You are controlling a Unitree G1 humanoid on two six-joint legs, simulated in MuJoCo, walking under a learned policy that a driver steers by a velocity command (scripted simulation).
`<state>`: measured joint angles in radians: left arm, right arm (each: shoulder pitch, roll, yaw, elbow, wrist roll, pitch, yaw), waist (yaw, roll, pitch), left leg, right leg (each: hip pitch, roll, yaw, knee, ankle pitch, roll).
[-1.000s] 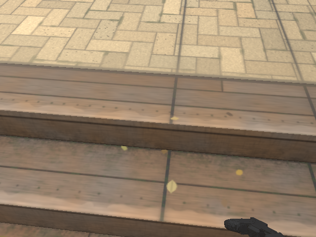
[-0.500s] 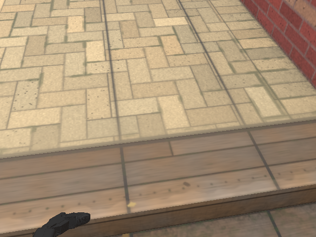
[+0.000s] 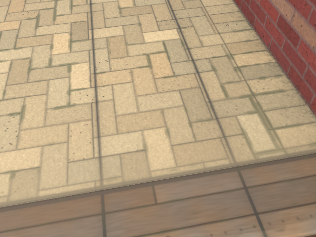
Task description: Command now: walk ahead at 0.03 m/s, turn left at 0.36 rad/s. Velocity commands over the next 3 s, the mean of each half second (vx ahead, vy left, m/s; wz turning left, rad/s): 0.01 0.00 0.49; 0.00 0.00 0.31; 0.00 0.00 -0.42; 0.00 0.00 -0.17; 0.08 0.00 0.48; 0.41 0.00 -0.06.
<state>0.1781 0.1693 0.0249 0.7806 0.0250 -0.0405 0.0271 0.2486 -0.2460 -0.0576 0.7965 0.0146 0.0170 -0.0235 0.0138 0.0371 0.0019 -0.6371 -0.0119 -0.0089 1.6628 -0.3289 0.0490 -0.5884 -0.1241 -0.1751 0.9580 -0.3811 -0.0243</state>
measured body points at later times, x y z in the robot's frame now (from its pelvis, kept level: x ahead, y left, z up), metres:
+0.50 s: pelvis +0.08 +0.04 +0.04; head +0.09 +0.07 +0.49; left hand +0.25 +0.30 -0.04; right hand +0.24 -0.19 -0.06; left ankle +0.10 +0.11 -0.68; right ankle +0.11 -0.11 -0.56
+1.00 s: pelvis +0.13 +0.01 +0.05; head +0.15 +0.01 +0.50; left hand +0.16 +0.27 -0.05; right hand +0.40 -0.09 -0.04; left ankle +0.07 +0.14 -0.68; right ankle +0.19 -0.08 -0.68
